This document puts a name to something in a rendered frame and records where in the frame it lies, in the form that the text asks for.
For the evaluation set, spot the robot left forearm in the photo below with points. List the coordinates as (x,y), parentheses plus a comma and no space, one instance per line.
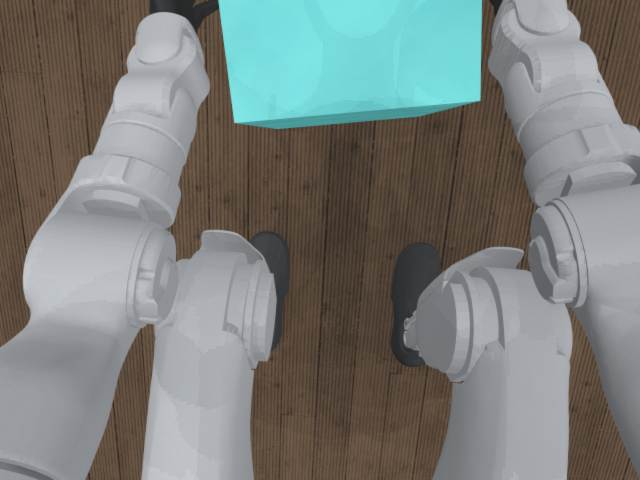
(144,142)

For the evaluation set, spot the robot right thigh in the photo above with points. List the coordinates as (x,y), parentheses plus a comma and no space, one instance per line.
(509,418)

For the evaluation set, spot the robot right forearm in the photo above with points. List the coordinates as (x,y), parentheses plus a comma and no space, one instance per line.
(561,110)

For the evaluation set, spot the robot left upper arm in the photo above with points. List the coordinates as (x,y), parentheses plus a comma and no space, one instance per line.
(92,282)

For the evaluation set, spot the left robot hand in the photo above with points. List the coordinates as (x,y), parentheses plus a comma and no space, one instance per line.
(195,15)

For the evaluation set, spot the robot right upper arm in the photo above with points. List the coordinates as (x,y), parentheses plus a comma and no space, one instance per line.
(585,253)

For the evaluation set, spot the carton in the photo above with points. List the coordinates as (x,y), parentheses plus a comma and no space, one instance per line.
(299,63)

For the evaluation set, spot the right robot foot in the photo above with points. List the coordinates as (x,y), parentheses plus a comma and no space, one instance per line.
(417,266)

